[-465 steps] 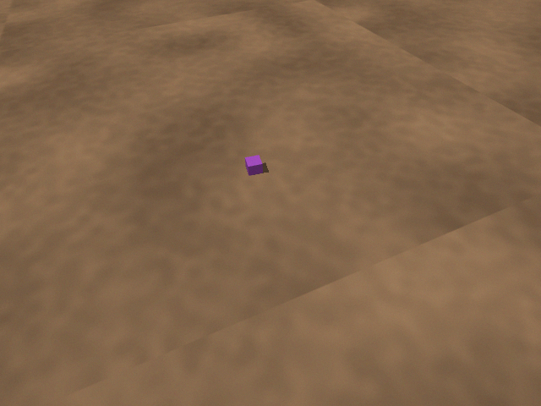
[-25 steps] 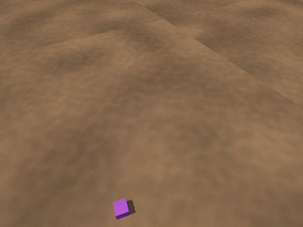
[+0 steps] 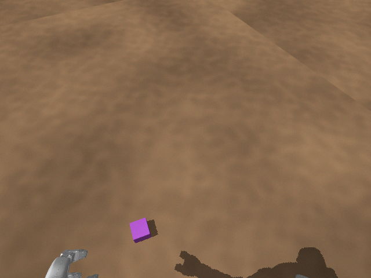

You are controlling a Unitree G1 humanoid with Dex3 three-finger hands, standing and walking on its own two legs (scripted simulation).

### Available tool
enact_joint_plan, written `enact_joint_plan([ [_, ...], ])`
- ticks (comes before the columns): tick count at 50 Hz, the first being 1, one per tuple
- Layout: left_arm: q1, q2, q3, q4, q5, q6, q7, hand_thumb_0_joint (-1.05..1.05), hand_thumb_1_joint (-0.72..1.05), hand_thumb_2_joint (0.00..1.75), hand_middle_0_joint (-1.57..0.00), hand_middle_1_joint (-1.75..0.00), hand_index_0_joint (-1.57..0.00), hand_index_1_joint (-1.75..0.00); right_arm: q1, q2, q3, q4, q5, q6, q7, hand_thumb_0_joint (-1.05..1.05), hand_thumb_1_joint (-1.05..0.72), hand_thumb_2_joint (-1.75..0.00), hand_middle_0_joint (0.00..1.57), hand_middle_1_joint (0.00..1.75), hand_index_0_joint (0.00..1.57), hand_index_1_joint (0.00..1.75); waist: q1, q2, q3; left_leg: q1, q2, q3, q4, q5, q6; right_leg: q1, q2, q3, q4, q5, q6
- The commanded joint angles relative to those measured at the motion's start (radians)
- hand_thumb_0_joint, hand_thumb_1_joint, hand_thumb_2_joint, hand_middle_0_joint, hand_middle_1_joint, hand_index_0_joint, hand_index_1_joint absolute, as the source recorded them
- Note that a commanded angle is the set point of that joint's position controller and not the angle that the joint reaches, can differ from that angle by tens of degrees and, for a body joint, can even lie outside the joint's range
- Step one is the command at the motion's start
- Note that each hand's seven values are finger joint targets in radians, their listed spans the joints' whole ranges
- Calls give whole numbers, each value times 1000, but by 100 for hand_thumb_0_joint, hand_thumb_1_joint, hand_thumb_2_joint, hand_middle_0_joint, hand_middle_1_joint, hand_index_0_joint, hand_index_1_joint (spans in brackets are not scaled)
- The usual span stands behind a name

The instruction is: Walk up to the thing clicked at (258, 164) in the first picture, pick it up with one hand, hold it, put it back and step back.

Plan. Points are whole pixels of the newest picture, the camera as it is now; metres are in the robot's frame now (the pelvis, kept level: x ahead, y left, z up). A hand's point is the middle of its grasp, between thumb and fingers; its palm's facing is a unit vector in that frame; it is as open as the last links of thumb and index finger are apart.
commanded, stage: rise first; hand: left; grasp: from above
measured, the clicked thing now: (140, 230) +0.43 +0.23 -0.73
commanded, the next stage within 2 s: none
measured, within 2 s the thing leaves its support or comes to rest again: neither
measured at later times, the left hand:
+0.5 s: hand out of the picture +0.13 +0.27 -0.22, palm faces -0.14 -0.86 -0.48, open 14.1 cm
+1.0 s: hand (99, 265) +0.24 +0.31 -0.41, palm faces -0.34 -0.37 -0.86, open 13.9 cm
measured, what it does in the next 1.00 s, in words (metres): lowers itself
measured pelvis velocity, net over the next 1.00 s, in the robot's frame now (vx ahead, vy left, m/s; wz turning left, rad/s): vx -0.06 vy -0.01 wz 0.00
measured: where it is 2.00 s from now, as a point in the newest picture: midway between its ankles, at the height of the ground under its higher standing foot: outside the picture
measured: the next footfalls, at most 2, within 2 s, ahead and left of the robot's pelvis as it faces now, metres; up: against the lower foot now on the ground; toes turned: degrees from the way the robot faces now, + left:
none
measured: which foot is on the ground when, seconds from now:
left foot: down 0.00-1.00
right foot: down 0.00-1.00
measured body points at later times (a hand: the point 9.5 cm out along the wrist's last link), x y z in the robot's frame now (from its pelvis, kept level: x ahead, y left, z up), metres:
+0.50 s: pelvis +0.00 +0.00 -0.07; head +0.10 +0.02 +0.37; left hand +0.14 +0.31 -0.18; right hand +0.17 -0.24 -0.17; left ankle +0.00 +0.12 -0.72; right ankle +0.01 -0.13 -0.72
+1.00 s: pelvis -0.06 -0.01 -0.26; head +0.14 +0.00 +0.14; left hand +0.25 +0.32 -0.36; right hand +0.12 -0.27 -0.40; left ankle +0.00 +0.12 -0.72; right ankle +0.00 -0.13 -0.72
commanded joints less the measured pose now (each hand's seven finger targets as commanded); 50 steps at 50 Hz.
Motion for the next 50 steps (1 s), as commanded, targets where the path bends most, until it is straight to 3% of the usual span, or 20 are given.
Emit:
enact_joint_plan([
  [1, 42, 184, 28, -120, 49, 76, 33, 0, -46, 96, -14, -99, -14, -99, -29, -185, -64, -189, 1, -44, -5, 0, -97, -92, 20, 30, 20, 30, 36, 50, -213, 16, -47, -10, -4, 182, 4, 42, 35, -10, 0, 130, -36],
  [3, 62, 144, 9, -140, 51, 94, 41, 0, -55, 98, -10, -103, -10, -103, -11, -178, -63, -200, -1, -58, 0, 0, -93, -91, 20, 30, 20, 30, 22, 31, -186, -43, -42, -12, 39, 126, 8, -29, 40, -12, 41, 74, -34],
  [6, 56, 142, 31, -197, 65, 87, 54, 0, -54, 96, -8, -107, -9, -106, 8, -169, -67, -214, -8, -87, 3, 0, -91, -90, 20, 30, 20, 30, 13, 27, -206, -117, -37, -20, 122, 88, 10, -114, 41, -14, 127, 38, -32],
  [9, 87, 180, 72, -350, 80, 60, 62, 0, -55, 97, -7, -108, -8, -108, 14, -163, -76, -242, -14, -113, -1, 0, -91, -90, 20, 30, 20, 30, 24, 84, -311, -122, -28, -31, 189, 126, 4, -171, 39, -10, 222, 59, -37],
  [11, 123, 165, 58, -399, 92, 58, 62, 0, -56, 99, -6, -108, -6, -108, 4, -161, -74, -259, -17, -125, -4, 0, -89, -90, 20, 30, 20, 30, 15, 89, -313, -148, -26, -37, 217, 118, 3, -207, 38, -9, 256, 51, -38],
  [15, 192, 183, 78, -496, 117, 82, 64, 0, -58, 100, -6, -108, -6, -109, 2, -157, -78, -278, -22, -136, -13, 0, -89, -90, 20, 30, 20, 30, 12, 101, -360, -172, -22, -44, 260, 128, 3, -235, 33, 0, 297, 58, -35],
  [16, 222, 160, 62, -518, 120, 91, 62, 0, -57, 100, -5, -109, -5, -110, 1, -156, -78, -280, -21, -139, -14, 0, -87, -89, 20, 30, 20, 30, 13, 104, -363, -174, -20, -46, 269, 131, 2, -251, 31, 1, 309, 56, -37],
  [19, 254, 174, 74, -553, 136, 119, 62, 0, -55, 98, -6, -109, -6, -109, -12, -157, -76, -288, -24, -148, -18, 0, -88, -90, 20, 30, 20, 30, 13, 117, -362, -203, -20, -51, 306, 123, 4, -290, 31, -1, 337, 46, -36],
  [20, 257, 161, 56, -566, 141, 127, 61, 0, -54, 97, -5, -109, -6, -109, -8, -154, -71, -288, -24, -151, -18, 0, -87, -89, 20, 30, 20, 30, 1, 102, -374, -219, -19, -50, 325, 126, 6, -295, 30, 0, 347, 49, -35],
  [23, 276, 146, 53, -574, 155, 140, 63, 0, -53, 95, -5, -111, -6, -109, -23, -143, -64, -301, -26, -163, -18, 0, -87, -89, 20, 30, 20, 30, 2, 80, -367, -291, -26, -45, 377, 95, 13, -334, 28, 2, 378, 36, -34],
  [26, 204, 172, 55, -571, 183, 130, 68, 0, -50, 93, -4, -111, -6, -109, -34, -147, -64, -304, -28, -178, -20, 0, -85, -89, 20, 30, 20, 30, -19, 74, -362, -354, -26, -44, 436, 62, 18, -405, 29, 4, 429, 14, -33],
  [30, 109, 220, 77, -481, 268, 66, 84, 0, -51, 94, -4, -110, -5, -109, -58, -154, -64, -287, -32, -205, -13, 0, -85, -89, 20, 30, 20, 30, -9, 75, -360, -512, -32, -43, 562, -1, 19, -558, 24, 9, 564, -39, -34],
  [35, 29, 216, 37, -488, 386, -14, 122, 0, -51, 95, -6, -109, -6, -108, -67, -180, -86, -273, -32, -223, 6, 0, -85, -89, 20, 30, 20, 30, -6, 116, -506, -609, -35, -49, 700, -24, 14, -721, 23, 18, 732, -57, -39],
  [37, -24, 248, 48, -450, 446, -37, 157, 0, -52, 96, -7, -107, -7, -107, -71, -197, -89, -254, -28, -219, 14, 0, -88, -90, 20, 30, 20, 30, -10, 120, -551, -662, -32, -64, 761, 22, 9, -795, 22, 11, 813, -29, -42],
  [41, -101, 321, 101, -346, 563, -59, 266, 0, -52, 97, -7, -107, -7, -106, -76, -220, -98, -218, -28, -197, 34, 0, -88, -89, 20, 30, 20, 30, 31, 142, -636, -747, -32, -82, 868, 73, -2, -942, 18, -2, 958, -18, -49],
  [42, -143, 321, 90, -367, 583, -54, 292, 0, -51, 97, -7, -108, -7, -108, -75, -219, -99, -213, -29, -188, 39, 0, -87, -89, 20, 30, 20, 30, 33, 162, -681, -740, -31, -79, 892, 85, -4, -965, 17, -3, 981, -10, -49],
  [43, -175, 292, 68, -354, 602, -46, 313, 0, -53, 98, -7, -108, -7, -108, -70, -218, -101, -206, -28, -179, 43, 0, -88, -90, 20, 30, 20, 30, 21, 160, -712, -753, -33, -74, 918, 87, -2, -982, 19, -3, 996, -5, -49],
  [45, -277, 313, 62, -328, 633, -26, 357, 0, -50, 96, -7, -111, -8, -109, -58, -223, -104, -175, -35, -166, 49, 0, -88, -89, 20, 30, 20, 30, 12, 150, -765, -783, -32, -62, 978, 94, 2, -1001, 18, -4, 1025, 12, -44],
  [46, -350, 314, 50, -316, 644, -19, 375, 0, -52, 98, -7, -110, -8, -109, -51, -223, -105, -167, -38, -163, 49, 0, -88, -90, 20, 30, 20, 30, -7, 133, -784, -831, -34, -52, 1012, 62, 8, -1014, 21, 0, 1031, -1, -41],
  [50, -570, 423, 55, -163, 705, -9, 414, 0, -51, 97, -7, -111, -9, -109, -37, -220, -96, -125, -59, -152, 51, 0, -89, -90, 20, 30, 20, 30, -24, 53, -806, -1024, -39, -28, 1111, -124, 23, -1015, 23, 12, 1051, -132, -28],
])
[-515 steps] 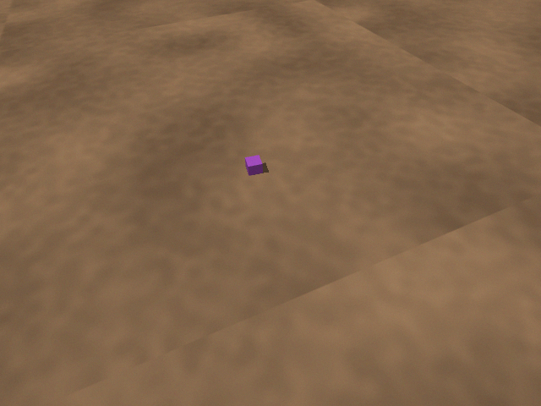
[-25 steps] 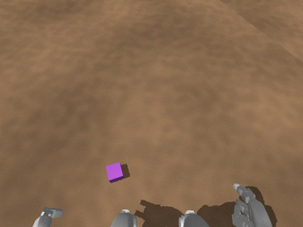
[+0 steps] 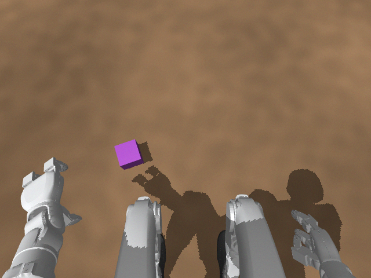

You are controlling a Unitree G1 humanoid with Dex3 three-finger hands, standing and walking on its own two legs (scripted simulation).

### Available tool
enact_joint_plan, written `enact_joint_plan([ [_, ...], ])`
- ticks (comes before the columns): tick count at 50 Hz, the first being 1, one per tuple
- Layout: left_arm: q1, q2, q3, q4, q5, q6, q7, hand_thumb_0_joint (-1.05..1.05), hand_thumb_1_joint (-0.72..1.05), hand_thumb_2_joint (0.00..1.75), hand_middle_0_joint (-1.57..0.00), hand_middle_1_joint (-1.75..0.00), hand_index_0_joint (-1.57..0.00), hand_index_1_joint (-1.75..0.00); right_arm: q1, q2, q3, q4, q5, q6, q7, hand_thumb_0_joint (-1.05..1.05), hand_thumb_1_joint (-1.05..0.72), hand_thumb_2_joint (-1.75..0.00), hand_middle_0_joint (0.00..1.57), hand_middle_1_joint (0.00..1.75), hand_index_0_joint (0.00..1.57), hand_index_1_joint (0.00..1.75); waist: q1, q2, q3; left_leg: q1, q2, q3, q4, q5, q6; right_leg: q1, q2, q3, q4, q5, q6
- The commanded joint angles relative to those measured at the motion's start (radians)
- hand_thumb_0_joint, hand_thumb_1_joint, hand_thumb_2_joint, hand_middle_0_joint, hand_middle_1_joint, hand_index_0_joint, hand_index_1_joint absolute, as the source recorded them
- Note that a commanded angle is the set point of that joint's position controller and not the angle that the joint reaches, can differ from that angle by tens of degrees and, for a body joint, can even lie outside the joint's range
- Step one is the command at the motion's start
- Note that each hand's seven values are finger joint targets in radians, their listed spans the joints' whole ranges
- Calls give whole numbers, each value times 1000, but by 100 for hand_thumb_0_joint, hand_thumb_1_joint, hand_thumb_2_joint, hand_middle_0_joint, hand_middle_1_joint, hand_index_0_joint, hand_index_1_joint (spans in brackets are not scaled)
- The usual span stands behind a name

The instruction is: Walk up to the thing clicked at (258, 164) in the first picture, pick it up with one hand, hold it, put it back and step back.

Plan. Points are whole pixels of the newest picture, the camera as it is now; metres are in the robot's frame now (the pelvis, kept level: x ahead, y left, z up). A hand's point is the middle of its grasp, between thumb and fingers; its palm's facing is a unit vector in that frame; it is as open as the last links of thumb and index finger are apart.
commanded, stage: rise first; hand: left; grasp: from above
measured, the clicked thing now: (129, 154) +0.50 +0.24 -0.46
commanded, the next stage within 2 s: none
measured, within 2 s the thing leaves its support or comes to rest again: neither
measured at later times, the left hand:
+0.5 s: hand (90, 173) +0.39 +0.31 -0.27, palm faces -0.43 -0.15 -0.89, open 13.7 cm
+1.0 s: hand (103, 159) +0.44 +0.29 -0.32, palm faces -0.39 -0.19 -0.90, open 14.0 cm
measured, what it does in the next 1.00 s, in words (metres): lowers itself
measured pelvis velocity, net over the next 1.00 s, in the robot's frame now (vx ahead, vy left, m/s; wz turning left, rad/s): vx -0.02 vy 0.01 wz -0.09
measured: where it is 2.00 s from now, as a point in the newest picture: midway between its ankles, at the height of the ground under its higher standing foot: (191, 274)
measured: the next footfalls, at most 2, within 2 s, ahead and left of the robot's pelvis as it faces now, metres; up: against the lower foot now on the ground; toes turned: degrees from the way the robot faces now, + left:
none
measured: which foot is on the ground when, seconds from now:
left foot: down 0.00-1.00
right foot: down 0.00-1.00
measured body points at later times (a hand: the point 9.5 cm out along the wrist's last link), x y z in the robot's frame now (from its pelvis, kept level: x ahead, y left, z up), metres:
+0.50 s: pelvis -0.02 +0.01 -0.10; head +0.20 +0.05 +0.29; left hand +0.41 +0.31 -0.22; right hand +0.03 -0.27 -0.22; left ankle +0.07 +0.13 -0.46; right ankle +0.07 -0.12 -0.46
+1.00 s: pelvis -0.02 +0.01 -0.14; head +0.23 +0.04 +0.23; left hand +0.46 +0.29 -0.26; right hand +0.02 -0.26 -0.27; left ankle +0.07 +0.13 -0.46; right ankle +0.07 -0.12 -0.46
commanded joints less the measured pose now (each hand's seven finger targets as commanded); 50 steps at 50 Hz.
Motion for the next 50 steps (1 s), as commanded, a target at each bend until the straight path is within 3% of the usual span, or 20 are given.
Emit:
enact_joint_plan([
  [1, -313, 345, 68, -14, 68, -3, 82, 0, -51, 97, -8, -111, -10, -108, 153, -157, -56, -41, -18, -22, -6, 0, -90, -90, 20, 30, 20, 30, -29, 27, -672, 304, -42, 44, -110, 212, 32, 321, 46, 13, -186, 214, -11],
  [2, -369, 363, 64, -9, 82, -5, 88, 0, -51, 97, -8, -111, -10, -109, 155, -158, -54, -36, -23, -22, -8, 0, -90, -90, 20, 30, 20, 30, -34, 36, -699, 297, -42, 46, -99, 188, 33, 314, 47, 12, -181, 182, -12],
  [3, -380, 394, 75, 19, 94, -2, 95, 0, -50, 96, -8, -112, -10, -110, 159, -157, -54, -28, -27, -19, -9, 0, -90, -90, 20, 30, 20, 30, -20, 27, -710, 293, -42, 49, -90, 168, 34, 317, 48, 16, -186, 151, -11],
  [4, -404, 377, 53, 43, 106, -1, 100, 0, -50, 96, -8, -112, -10, -110, 156, -155, -49, -22, -33, -18, -10, 0, -90, -90, 20, 30, 20, 30, -34, 43, -691, 271, -42, 53, -79, 144, 35, 296, 48, 16, -181, 120, -13],
  [8, -495, 443, 74, 185, 158, -5, 113, 0, -49, 96, -8, -111, -11, -109, 151, -144, -36, 4, -48, -4, -10, 0, -89, -90, 20, 30, 20, 30, -49, 14, -610, 133, -51, 59, -25, 51, 46, 240, 59, 30, -168, -22, -17],
  [11, -528, 411, 33, 270, 198, -12, 106, 0, -47, 94, -9, -110, -12, -107, 154, -143, -33, 21, -54, 1, -5, 0, -89, -90, 20, 30, 20, 30, -74, 39, -548, 87, -54, 52, -6, -7, 49, 146, 65, 6, -130, -75, -27],
  [13, -542, 434, 32, 309, 227, -25, 99, 0, -47, 94, -9, -108, -11, -105, 163, -143, -30, 31, -55, 3, 1, 0, -89, -90, 20, 30, 20, 30, -72, 52, -529, 65, -55, 43, -4, -13, 49, 126, 65, -13, -94, -65, -30],
  [17, -588, 421, 15, 334, 264, -57, 95, 0, -47, 94, -11, -101, -12, -99, 200, -158, -22, 44, -57, 5, 16, 0, -88, -90, 20, 30, 20, 30, -102, 99, -508, 78, -50, 20, 18, 12, 46, 52, 56, -44, -29, 14, -31],
  [20, -630, 461, 39, 313, 293, -86, 110, 0, -48, 95, -11, -98, -12, -98, 216, -165, -21, 51, -61, 12, 25, 0, -88, -90, 20, 30, 20, 30, -95, 148, -553, 130, -45, 7, 41, 57, 39, 6, 53, -57, 23, 70, -35],
  [21, -660, 454, 29, 300, 308, -95, 115, 0, -47, 94, -12, -98, -13, -97, 231, -175, -22, 58, -63, 15, 26, 0, -88, -90, 20, 30, 20, 30, -109, 174, -563, 161, -41, -6, 40, 72, 33, -30, 51, -64, 41, 92, -36],
  [24, -676, 463, 49, 312, 346, -111, 144, 0, -50, 97, -12, -95, -12, -95, 251, -183, -19, 71, -70, 24, 33, 0, -89, -90, 20, 30, 20, 30, -109, 249, -582, 205, -38, -24, 47, 129, 20, -90, 45, -77, 95, 139, -36],
  [29, -723, 438, 54, 311, 354, -93, 200, 0, -53, 99, -9, -99, -9, -99, 278, -193, -25, 86, -87, 33, 47, 0, -89, -90, 20, 30, 20, 30, -134, 324, -637, 290, -28, -38, 69, 217, 6, -143, 34, -88, 148, 210, -33],
  [31, -745, 414, 47, 355, 347, -70, 221, 0, -54, 99, -8, -101, -8, -101, 293, -196, -22, 93, -97, 31, 54, 0, -89, -90, 20, 30, 20, 30, -156, 304, -624, 274, -26, -37, 82, 210, 8, -151, 32, -89, 146, 216, -33],
  [35, -834, 422, 43, 454, 316, -38, 237, 0, -55, 99, -7, -103, -8, -102, 292, -185, -5, 101, -111, 22, 65, 0, -90, -90, 20, 30, 20, 30, -185, 238, -583, 155, -29, -9, 135, 150, 34, -123, 44, -82, 128, 190, -31],
  [39, -845, 475, 71, 517, 301, -22, 234, 0, -55, 99, -8, -105, -8, -104, 294, -176, 11, 102, -120, 11, 81, 0, -90, -90, 20, 30, 20, 30, -174, 185, -593, 55, -32, 23, 185, 140, 49, -46, 49, -69, 123, 180, -22],
  [41, -852, 464, 59, 543, 309, -19, 225, 0, -57, 100, -7, -105, -8, -104, 294, -178, 17, 107, -122, 6, 88, 0, -91, -90, 20, 30, 20, 30, -181, 188, -586, 44, -32, 20, 196, 139, 48, -63, 51, -70, 140, 177, -24],
  [44, -861, 501, 83, 571, 309, -21, 217, 0, -57, 100, -7, -105, -8, -104, 290, -179, 21, 107, -120, 2, 98, 0, -90, -90, 20, 30, 20, 30, -179, 179, -570, 4, -32, 18, 215, 130, 52, -62, 56, -73, 153, 172, -24],
  [46, -855, 488, 76, 586, 315, -22, 207, 0, -56, 99, -8, -106, -8, -105, 301, -181, 29, 106, -125, 0, 109, 0, -90, -90, 20, 30, 20, 30, -194, 159, -558, -11, -33, 19, 236, 146, 56, -55, 55, -72, 156, 191, -19],
  [48, -858, 516, 96, 584, 313, -27, 209, 0, -56, 99, -8, -105, -8, -105, 294, -186, 28, 106, -124, 0, 115, 0, -91, -90, 20, 30, 20, 30, -180, 171, -562, -29, -33, 20, 241, 140, 56, -61, 59, -73, 169, 187, -22],
  [50, -863, 512, 98, 577, 316, -29, 208, 0, -56, 100, -8, -105, -8, -104, 309, -192, 32, 106, -128, -1, 123, 0, -90, -90, 20, 30, 20, 30, -186, 189, -559, -6, -32, 16, 242, 146, 53, -73, 57, -80, 177, 190, -23],
])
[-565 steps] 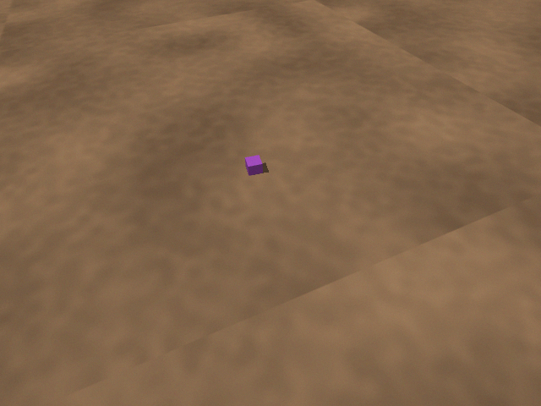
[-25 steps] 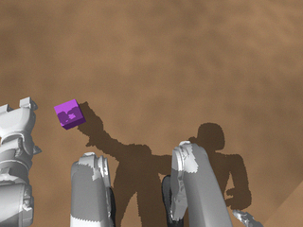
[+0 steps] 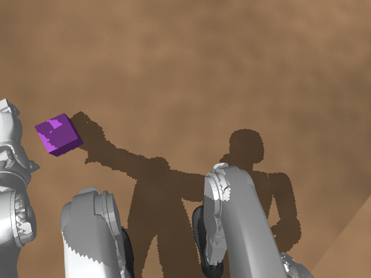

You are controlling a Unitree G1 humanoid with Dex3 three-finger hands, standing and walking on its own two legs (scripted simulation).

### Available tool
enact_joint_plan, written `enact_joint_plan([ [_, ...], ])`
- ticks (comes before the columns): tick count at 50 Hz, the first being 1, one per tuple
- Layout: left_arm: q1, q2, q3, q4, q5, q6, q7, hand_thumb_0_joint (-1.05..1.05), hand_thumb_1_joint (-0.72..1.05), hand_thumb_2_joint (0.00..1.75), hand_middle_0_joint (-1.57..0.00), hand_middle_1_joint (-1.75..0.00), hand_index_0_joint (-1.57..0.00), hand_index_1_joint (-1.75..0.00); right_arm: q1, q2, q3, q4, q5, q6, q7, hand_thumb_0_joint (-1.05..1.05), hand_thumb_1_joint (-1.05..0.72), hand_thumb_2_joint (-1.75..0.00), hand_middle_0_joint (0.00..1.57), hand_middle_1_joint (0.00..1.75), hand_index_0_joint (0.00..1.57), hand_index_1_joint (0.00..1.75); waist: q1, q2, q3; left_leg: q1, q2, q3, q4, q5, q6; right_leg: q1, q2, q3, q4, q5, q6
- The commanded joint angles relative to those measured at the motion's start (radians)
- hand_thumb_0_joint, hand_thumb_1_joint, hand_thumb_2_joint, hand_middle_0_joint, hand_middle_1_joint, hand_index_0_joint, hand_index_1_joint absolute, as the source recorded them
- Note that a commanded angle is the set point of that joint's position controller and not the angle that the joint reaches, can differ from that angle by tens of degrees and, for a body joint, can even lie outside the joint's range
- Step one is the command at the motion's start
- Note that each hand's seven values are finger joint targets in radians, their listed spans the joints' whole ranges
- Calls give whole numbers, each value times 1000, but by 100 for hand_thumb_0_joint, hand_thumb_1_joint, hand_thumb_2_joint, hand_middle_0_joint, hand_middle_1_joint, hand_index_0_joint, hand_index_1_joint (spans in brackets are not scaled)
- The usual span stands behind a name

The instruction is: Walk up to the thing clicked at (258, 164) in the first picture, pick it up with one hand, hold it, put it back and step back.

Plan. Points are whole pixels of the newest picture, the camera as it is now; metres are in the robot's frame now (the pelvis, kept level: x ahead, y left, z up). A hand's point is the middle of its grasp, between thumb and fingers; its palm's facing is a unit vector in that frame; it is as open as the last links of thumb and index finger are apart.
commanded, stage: rise first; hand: left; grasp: from above
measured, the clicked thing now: (60, 135) +0.49 +0.28 -0.32
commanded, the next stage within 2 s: none
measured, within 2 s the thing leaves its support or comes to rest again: neither
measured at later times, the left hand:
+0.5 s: hand (25, 143) +0.45 +0.31 -0.20, palm faces -0.37 -0.22 -0.90, open 14.1 cm
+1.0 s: hand (31, 141) +0.46 +0.31 -0.22, palm faces -0.36 -0.22 -0.90, open 14.1 cm
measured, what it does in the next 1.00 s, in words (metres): stands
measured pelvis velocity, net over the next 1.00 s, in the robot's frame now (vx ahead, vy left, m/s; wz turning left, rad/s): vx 0.00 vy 0.00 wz -0.04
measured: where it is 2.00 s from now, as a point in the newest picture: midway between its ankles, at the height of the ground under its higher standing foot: (168, 266)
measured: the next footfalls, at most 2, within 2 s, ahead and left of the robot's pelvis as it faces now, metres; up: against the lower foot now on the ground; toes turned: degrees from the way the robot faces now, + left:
none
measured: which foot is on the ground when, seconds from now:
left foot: down 0.00-1.00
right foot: down 0.00-1.00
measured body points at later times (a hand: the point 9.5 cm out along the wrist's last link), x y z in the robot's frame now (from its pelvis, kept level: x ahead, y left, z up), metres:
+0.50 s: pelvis +0.00 +0.00 -0.02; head +0.26 +0.06 +0.35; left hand +0.46 +0.32 -0.15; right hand +0.04 -0.27 -0.13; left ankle +0.07 +0.13 -0.32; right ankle +0.10 -0.12 -0.32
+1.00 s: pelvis +0.00 +0.00 -0.03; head +0.26 +0.06 +0.33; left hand +0.47 +0.32 -0.17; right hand +0.03 -0.26 -0.13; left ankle +0.07 +0.13 -0.32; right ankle +0.10 -0.12 -0.32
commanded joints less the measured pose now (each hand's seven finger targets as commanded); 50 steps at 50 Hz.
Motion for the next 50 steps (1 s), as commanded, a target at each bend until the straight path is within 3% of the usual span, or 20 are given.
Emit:
enact_joint_plan([
  [1, -237, 277, 8, -114, 2, 1, 31, 0, -55, 98, -8, -106, -9, -105, 222, -230, -67, -9, -3, -11, 9, 0, -90, -90, 20, 30, 20, 30, 9, 216, -671, 458, -37, 85, -221, 173, 32, 369, 41, -53, -226, 187, -41],
  [8, -265, 286, 2, -174, 13, -13, 35, 0, -57, 100, -7, -104, -8, -104, 245, -248, -71, -2, 3, -2, 24, 0, -90, -90, 20, 30, 20, 30, -6, 267, -698, 494, -33, 68, -200, 220, 26, 337, 43, -68, -186, 233, -45],
  [9, -278, 290, 8, -169, 17, -15, 34, 0, -57, 100, -8, -104, -8, -104, 258, -254, -68, -3, -1, -1, 26, 0, -91, -90, 20, 30, 20, 30, -26, 260, -695, 483, -34, 66, -196, 217, 27, 345, 42, -72, -186, 232, -42],
  [11, -258, 283, 9, -167, 12, -18, 41, 0, -57, 101, -8, -103, -8, -103, 255, -260, -70, 0, 2, -2, 26, 0, -90, -90, 20, 30, 20, 30, -15, 286, -685, 501, -33, 58, -206, 220, 22, 316, 40, -77, -172, 230, -43],
  [16, -274, 292, 8, -125, 28, -14, 50, 0, -57, 101, -8, -103, -8, -103, 260, -272, -62, -3, -3, -3, 35, 0, -90, -90, 20, 30, 20, 30, -32, 285, -632, 470, -34, 56, -203, 183, 24, 291, 41, -86, -170, 201, -44],
  [24, -278, 299, 16, -89, 16, 5, 58, 0, -56, 99, -9, -103, -9, -103, 264, -280, -43, -13, -12, -13, 51, 0, -91, -90, 20, 30, 20, 30, -44, 264, -627, 462, -32, 61, -167, 233, 26, 320, 47, -88, -161, 250, -40],
  [29, -301, 334, 24, -63, 15, 3, 57, 0, -55, 99, -9, -103, -9, -103, 257, -289, -35, -17, -18, -21, 59, 0, -91, -90, 20, 30, 20, 30, -55, 257, -596, 408, -34, 64, -152, 182, 32, 316, 50, -89, -161, 207, -40],
  [30, -304, 327, 18, -65, 16, 2, 55, 0, -61, 105, -9, -101, -6, -103, 256, -292, -35, -19, -19, -21, 59, 0, -91, -91, 20, 30, 20, 30, -59, 255, -598, 414, -33, 61, -150, 175, 31, 312, 52, -92, -162, 200, -40],
  [38, -308, 344, 19, -74, 14, -8, 60, 0, -58, 101, -9, -103, -8, -103, 249, -295, -28, -20, -17, -27, 69, 0, -91, -91, 20, 30, 20, 30, -57, 299, -604, 432, -34, 49, -152, 163, 26, 284, 52, -103, -142, 189, -43],
  [39, -330, 345, 10, -80, 22, -10, 58, 0, -57, 100, -9, -104, -8, -104, 256, -300, -29, -22, -20, -30, 72, 0, -91, -91, 20, 30, 20, 30, -75, 308, -598, 429, -34, 48, -150, 158, 25, 275, 53, -104, -138, 186, -44],
  [42, -308, 339, 25, -72, 10, -10, 74, 0, -59, 101, -9, -103, -8, -104, 256, -296, -26, -16, -18, -30, 73, 0, -91, -91, 20, 30, 20, 30, -60, 299, -614, 422, -33, 53, -143, 173, 25, 307, 58, -103, -147, 204, -42],
  [43, -328, 344, 24, -82, 15, -9, 76, 0, -58, 101, -9, -102, -8, -103, 265, -301, -25, -19, -22, -34, 76, 0, -91, -91, 20, 30, 20, 30, -75, 307, -612, 434, -35, 49, -145, 182, 24, 294, 54, -107, -138, 209, -42],
  [48, -326, 340, 14, -40, 17, 2, 73, 0, -58, 101, -9, -103, -8, -104, 270, -305, -20, -13, -25, -43, 87, 0, -91, -91, 20, 30, 20, 30, -83, 308, -570, 420, -32, 45, -139, 182, 23, 269, 56, -110, -133, 208, -45],
  [50, -331, 352, 20, -59, 15, 4, 69, 0, -58, 101, -9, -103, -9, -104, 279, -310, -19, -11, -26, -44, 89, 0, -91, -91, 20, 30, 20, 30, -81, 299, -597, 439, -31, 45, -128, 208, 24, 291, 56, -110, -136, 230, -42],
])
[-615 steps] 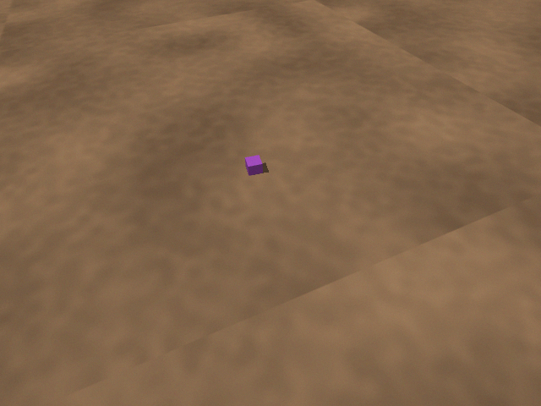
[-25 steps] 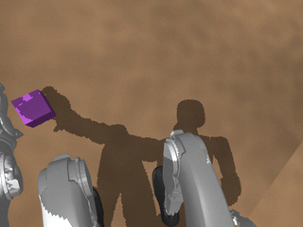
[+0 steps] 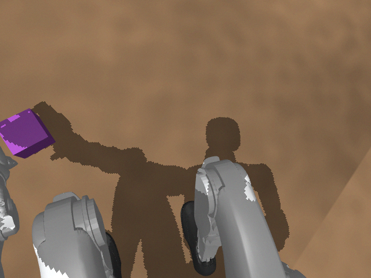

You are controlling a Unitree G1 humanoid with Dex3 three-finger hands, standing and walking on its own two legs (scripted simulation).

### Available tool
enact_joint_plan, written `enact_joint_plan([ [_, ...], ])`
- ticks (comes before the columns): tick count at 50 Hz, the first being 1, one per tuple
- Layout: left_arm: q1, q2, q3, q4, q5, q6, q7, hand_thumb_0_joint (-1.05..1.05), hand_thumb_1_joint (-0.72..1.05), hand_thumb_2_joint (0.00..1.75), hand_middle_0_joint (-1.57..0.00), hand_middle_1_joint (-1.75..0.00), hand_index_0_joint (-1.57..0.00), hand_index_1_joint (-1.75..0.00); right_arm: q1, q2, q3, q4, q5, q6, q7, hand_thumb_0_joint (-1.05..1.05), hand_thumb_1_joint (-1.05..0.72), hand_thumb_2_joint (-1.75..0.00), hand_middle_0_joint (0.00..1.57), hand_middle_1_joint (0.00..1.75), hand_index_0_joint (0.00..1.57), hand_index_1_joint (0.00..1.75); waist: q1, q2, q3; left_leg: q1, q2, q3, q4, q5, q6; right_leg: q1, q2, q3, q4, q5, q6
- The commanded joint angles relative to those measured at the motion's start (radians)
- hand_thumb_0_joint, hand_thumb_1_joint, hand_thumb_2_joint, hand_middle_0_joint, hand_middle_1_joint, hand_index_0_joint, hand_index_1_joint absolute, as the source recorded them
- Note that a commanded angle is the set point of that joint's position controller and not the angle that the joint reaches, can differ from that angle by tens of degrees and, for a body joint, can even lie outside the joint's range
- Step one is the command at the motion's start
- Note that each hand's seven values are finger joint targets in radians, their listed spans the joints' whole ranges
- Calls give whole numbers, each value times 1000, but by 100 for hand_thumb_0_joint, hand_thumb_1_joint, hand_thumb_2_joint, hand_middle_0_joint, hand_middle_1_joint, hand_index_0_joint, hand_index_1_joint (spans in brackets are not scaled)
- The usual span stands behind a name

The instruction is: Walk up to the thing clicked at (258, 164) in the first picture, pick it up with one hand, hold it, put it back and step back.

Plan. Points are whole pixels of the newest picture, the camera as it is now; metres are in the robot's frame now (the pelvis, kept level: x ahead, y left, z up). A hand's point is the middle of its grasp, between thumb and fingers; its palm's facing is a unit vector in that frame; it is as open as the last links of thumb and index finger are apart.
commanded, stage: rise first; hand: left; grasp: from above
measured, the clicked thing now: (27, 134) +0.48 +0.29 -0.29
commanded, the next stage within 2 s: none
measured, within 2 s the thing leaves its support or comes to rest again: neither
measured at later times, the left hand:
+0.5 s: hand out of the picture +0.44 +0.33 -0.18, palm faces -0.36 -0.24 -0.90, open 14.1 cm
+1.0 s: hand out of the picture +0.44 +0.33 -0.17, palm faces -0.36 -0.22 -0.91, open 14.2 cm
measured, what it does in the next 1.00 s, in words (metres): stands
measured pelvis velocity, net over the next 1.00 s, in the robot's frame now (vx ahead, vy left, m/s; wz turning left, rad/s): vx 0.00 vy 0.00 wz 0.01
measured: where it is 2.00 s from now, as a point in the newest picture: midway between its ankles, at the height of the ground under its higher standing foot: (158, 267)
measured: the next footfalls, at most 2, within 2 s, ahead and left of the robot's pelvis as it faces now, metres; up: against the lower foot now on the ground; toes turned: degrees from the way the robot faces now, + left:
none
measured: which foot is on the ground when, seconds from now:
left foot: down 0.00-1.00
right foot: down 0.00-1.00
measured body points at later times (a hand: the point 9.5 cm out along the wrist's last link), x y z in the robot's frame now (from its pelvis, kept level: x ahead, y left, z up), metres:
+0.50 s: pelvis +0.00 +0.00 +0.00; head +0.25 +0.06 +0.37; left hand +0.46 +0.34 -0.13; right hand +0.04 -0.27 -0.10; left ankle +0.07 +0.13 -0.29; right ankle +0.10 -0.12 -0.29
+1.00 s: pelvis +0.00 +0.00 +0.01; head +0.24 +0.07 +0.38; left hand +0.46 +0.34 -0.12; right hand +0.04 -0.27 -0.09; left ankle +0.07 +0.13 -0.29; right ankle +0.10 -0.12 -0.29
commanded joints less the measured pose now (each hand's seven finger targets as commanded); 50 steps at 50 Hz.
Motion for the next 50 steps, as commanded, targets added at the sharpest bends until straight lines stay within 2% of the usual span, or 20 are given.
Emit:
enact_joint_plan([
  [1, -285, 261, -10, -135, -2, 5, 31, 0, -58, 100, -10, -104, -9, -104, 247, -271, -73, 5, 1, -13, 1, 0, -92, -91, 20, 30, 20, 30, -20, 341, -681, 519, -27, 88, -243, 231, 22, 354, 48, -80, -213, 239, -51],
  [10, -235, 280, 14, -163, -7, 16, 22, 0, -60, 102, -10, -101, -8, -103, 229, -276, -77, -5, 12, -8, 13, 0, -92, -91, 20, 30, 20, 30, 16, 382, -706, 537, -25, 86, -263, 237, 17, 355, 48, -83, -206, 244, -54],
  [11, -243, 274, 15, -172, -6, 17, 20, 0, -60, 103, -10, -101, -8, -103, 236, -276, -77, -5, 10, -7, 15, 0, -92, -91, 20, 30, 20, 30, 2, 367, -704, 531, -27, 86, -257, 245, 20, 364, 46, -83, -205, 253, -52],
  [13, -245, 234, -21, -158, -7, 17, 11, 0, -60, 102, -10, -102, -9, -104, 238, -270, -80, -1, 12, -5, 21, 0, -92, -91, 20, 30, 20, 30, -12, 345, -686, 514, -26, 90, -249, 234, 22, 357, 51, -80, -209, 249, -53],
  [15, -244, 264, -2, -158, -10, 13, 7, 0, -59, 102, -10, -102, -9, -103, 249, -276, -78, -1, 12, -10, 20, 0, -92, -91, 20, 30, 20, 30, -15, 318, -657, 488, -28, 90, -247, 222, 27, 354, 49, -79, -219, 234, -49],
  [17, -220, 251, -9, -140, -16, 6, -1, 0, -59, 102, -10, -103, -9, -104, 243, -273, -77, 2, 12, -10, 20, 0, -92, -91, 20, 30, 20, 30, -5, 297, -654, 469, -30, 95, -244, 208, 30, 374, 52, -74, -229, 224, -47],
  [20, -258, 269, -2, -169, -18, -13, -2, 0, -58, 101, -9, -104, -8, -105, 246, -277, -79, 2, 9, -15, 19, 0, -92, -91, 20, 30, 20, 30, -12, 287, -674, 448, -31, 95, -242, 182, 33, 394, 52, -75, -237, 204, -43],
  [21, -249, 249, -20, -144, -14, -14, -6, 0, -59, 102, -9, -104, -8, -105, 244, -277, -78, 2, 8, -15, 18, 0, -91, -91, 20, 30, 20, 30, -15, 284, -667, 441, -32, 101, -238, 176, 34, 397, 53, -71, -244, 198, -42],
  [24, -265, 288, -1, -164, 1, -26, -4, 0, -59, 102, -9, -104, -8, -105, 248, -279, -76, 1, 7, -18, 17, 0, -91, -91, 20, 30, 20, 30, -12, 291, -675, 447, -32, 99, -239, 179, 33, 403, 52, -72, -240, 197, -42],
  [26, -240, 249, -12, -144, -3, -30, 4, 0, -60, 103, -9, -103, -8, -104, 238, -278, -81, 5, 9, -18, 16, 0, -91, -91, 20, 30, 20, 30, -5, 309, -684, 471, -32, 92, -258, 173, 27, 383, 52, -82, -234, 188, -46],
  [32, -257, 256, -17, -176, 16, -14, 19, 0, -61, 103, -9, -103, -7, -105, 221, -280, -93, 4, 16, -13, 12, 0, -92, -91, 20, 30, 20, 30, 9, 368, -694, 543, -28, 79, -287, 178, 14, 308, 45, -87, -216, 192, -56],
  [34, -271, 236, -24, -180, 13, -7, 26, 0, -61, 104, -10, -100, -8, -103, 227, -279, -93, 1, 15, -12, 12, 0, -92, -91, 20, 30, 20, 30, -1, 374, -694, 552, -29, 79, -290, 197, 13, 305, 43, -88, -214, 211, -55],
  [35, -258, 204, -47, -166, 17, -2, 20, 0, -61, 103, -10, -102, -8, -104, 229, -270, -90, 5, 15, -11, 13, 0, -92, -91, 20, 30, 20, 30, -9, 380, -675, 549, -30, 88, -283, 215, 15, 311, 45, -84, -219, 228, -53],
  [36, -296, 229, -35, -179, 15, -2, 22, 0, -59, 102, -10, -102, -8, -104, 238, -276, -92, 10, 12, -10, 15, 0, -92, -91, 20, 30, 20, 30, -17, 356, -679, 540, -29, 86, -279, 209, 18, 307, 46, -85, -222, 224, -53],
  [41, -262, 230, -31, -148, 0, 3, 7, 0, -61, 104, -9, -103, -7, -105, 236, -278, -90, 5, 15, -11, 13, 0, -92, -91, 20, 30, 20, 30, -6, 331, -666, 501, -35, 95, -280, 188, 24, 334, 45, -77, -238, 204, -51],
  [42, -270, 256, -24, -177, 5, -2, 1, 0, -60, 103, -10, -103, -8, -104, 241, -275, -91, 9, 14, -11, 13, 0, -92, -91, 20, 30, 20, 30, 1, 323, -675, 500, -36, 98, -278, 188, 25, 343, 44, -75, -238, 200, -51],
  [45, -247, 236, -37, -156, 2, -3, -17, 0, -60, 103, -10, -104, -8, -105, 235, -271, -90, 4, 17, -10, 15, 0, -92, -91, 20, 30, 20, 30, 9, 328, -700, 511, -36, 101, -279, 202, 23, 364, 46, -72, -233, 210, -51],
  [47, -253, 262, -17, -184, 4, -8, -18, 0, -60, 103, -10, -103, -8, -105, 245, -276, -93, 0, 16, -11, 17, 0, -91, -91, 20, 30, 20, 30, 8, 309, -699, 502, -39, 100, -278, 200, 26, 370, 42, -71, -240, 208, -49],
  [48, -224, 231, -25, -165, -2, -5, -21, 0, -61, 104, -10, -104, -8, -105, 242, -273, -94, 2, 16, -8, 16, 0, -91, -91, 20, 30, 20, 30, 11, 300, -697, 505, -38, 102, -276, 203, 26, 378, 45, -70, -244, 212, -49],
  [50, -225, 220, -36, -160, -2, -11, -27, 0, -61, 104, -10, -103, -8, -105, 241, -275, -95, -2, 16, -10, 18, 0, -91, -91, 20, 30, 20, 30, 1, 295, -679, 496, -38, 100, -280, 188, 27, 362, 44, -71, -246, 200, -50],
])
